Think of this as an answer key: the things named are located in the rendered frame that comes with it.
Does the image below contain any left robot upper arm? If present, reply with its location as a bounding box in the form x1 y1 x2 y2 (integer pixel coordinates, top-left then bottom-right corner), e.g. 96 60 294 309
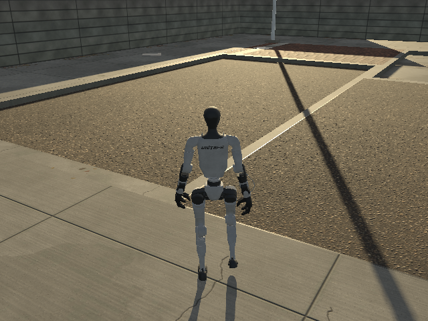
182 136 199 173

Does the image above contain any right robot forearm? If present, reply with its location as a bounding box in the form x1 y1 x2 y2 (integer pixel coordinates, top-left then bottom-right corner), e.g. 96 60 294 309
237 163 251 198

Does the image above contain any right robot thigh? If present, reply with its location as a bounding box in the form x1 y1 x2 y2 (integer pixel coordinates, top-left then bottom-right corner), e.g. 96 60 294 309
223 185 237 226

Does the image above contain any right robot upper arm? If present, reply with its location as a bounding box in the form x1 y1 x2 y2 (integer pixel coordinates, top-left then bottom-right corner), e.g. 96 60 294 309
227 135 243 173

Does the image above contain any right robot hand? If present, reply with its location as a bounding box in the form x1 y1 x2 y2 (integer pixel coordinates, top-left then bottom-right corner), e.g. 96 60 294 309
237 196 252 215

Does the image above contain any left robot hand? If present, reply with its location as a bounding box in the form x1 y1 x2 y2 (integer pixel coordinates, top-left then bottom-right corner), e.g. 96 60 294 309
175 192 191 209

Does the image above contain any robot right foot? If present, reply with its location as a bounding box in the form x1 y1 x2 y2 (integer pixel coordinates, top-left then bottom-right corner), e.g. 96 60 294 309
228 257 238 268

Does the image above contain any left robot forearm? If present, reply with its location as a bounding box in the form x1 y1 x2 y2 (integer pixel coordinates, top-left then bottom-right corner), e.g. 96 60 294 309
176 164 189 194

